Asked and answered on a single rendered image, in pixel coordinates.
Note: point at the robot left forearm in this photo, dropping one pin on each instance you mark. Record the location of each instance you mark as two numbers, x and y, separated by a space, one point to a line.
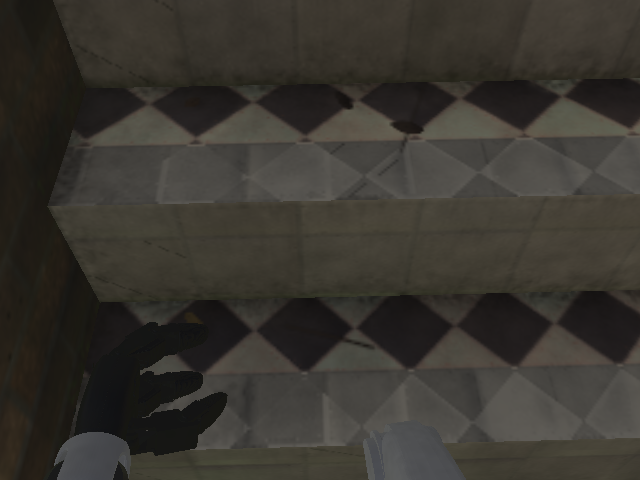
92 456

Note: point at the robot left hand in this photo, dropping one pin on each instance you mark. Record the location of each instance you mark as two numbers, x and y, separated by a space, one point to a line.
117 396

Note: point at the robot right thigh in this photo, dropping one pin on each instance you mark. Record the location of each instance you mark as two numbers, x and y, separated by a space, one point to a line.
408 451

